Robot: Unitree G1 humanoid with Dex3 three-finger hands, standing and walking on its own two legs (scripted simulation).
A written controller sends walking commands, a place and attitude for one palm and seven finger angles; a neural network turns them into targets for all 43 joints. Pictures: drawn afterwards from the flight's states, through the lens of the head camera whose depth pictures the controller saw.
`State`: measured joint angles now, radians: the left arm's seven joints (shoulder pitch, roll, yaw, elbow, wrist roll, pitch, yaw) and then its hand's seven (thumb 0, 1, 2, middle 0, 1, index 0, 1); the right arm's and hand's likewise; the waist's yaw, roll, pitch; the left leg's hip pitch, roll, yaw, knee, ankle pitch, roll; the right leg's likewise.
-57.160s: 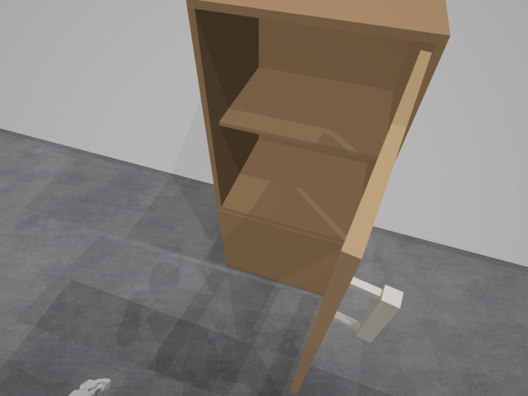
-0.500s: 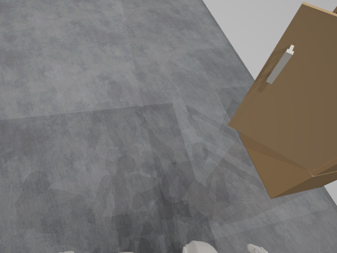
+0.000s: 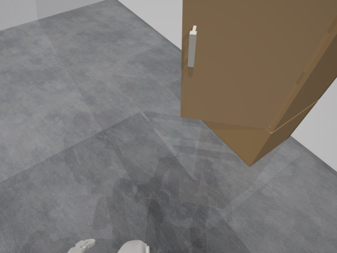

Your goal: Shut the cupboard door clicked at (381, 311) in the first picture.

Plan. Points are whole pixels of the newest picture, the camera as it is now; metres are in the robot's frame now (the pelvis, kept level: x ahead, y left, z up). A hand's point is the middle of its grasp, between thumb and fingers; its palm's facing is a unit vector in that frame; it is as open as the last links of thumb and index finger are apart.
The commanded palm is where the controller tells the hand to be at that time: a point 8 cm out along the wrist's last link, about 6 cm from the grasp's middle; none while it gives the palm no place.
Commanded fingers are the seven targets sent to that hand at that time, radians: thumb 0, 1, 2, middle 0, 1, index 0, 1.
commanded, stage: turn to face it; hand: left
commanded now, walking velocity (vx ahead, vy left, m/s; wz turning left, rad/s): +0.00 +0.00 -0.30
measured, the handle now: (192, 46) +0.73 -0.06 +0.07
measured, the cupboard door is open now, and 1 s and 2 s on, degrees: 44 44 44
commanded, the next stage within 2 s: take the last steps up to it in 0.26 s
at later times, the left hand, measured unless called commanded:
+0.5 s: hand out of the picture +0.11 +0.24 -0.17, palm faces -0.13 -0.97 -0.19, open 7.4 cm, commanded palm none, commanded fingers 0.00 0.90 0.90 -0.20 -0.30 -0.20 -0.30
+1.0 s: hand (128, 241) +0.17 +0.13 -0.18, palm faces -0.22 -0.97 -0.13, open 7.4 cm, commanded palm none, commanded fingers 0.00 0.90 0.90 -0.20 -0.30 -0.20 -0.30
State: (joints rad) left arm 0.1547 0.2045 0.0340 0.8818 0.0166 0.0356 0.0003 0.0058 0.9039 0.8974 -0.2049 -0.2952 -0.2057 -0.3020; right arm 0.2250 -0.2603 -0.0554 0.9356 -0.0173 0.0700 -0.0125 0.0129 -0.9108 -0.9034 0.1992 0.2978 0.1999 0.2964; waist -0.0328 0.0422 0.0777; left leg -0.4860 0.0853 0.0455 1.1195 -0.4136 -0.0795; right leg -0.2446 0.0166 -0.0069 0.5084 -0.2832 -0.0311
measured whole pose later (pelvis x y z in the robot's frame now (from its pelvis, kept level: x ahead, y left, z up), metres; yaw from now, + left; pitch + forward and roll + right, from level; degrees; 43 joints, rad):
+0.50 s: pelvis +0.03 +0.05 +0.01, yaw -10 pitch +1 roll -2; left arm 0.22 0.24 0.07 0.97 0.03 0.08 -0.03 0.01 0.91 0.90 -0.20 -0.29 -0.20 -0.30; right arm 0.24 -0.16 -0.01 0.94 -0.04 0.01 -0.03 0.01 -0.91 -0.90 0.20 0.30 0.21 0.30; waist 0.00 -0.02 0.05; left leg -0.22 0.07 0.13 0.45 -0.25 0.03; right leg -0.39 -0.01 -0.01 0.95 -0.44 0.04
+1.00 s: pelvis +0.13 -0.03 +0.00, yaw -13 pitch +0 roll -3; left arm 0.29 0.17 0.03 1.08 0.03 -0.02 -0.01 0.01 0.90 0.90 -0.20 -0.30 -0.20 -0.30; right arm 0.24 -0.19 -0.05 1.00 -0.03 0.00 0.01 0.01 -0.91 -0.90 0.20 0.30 0.20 0.30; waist -0.03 -0.01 0.04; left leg -0.49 0.10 0.09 0.76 -0.30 -0.03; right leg -0.01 0.05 -0.09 0.35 -0.34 -0.03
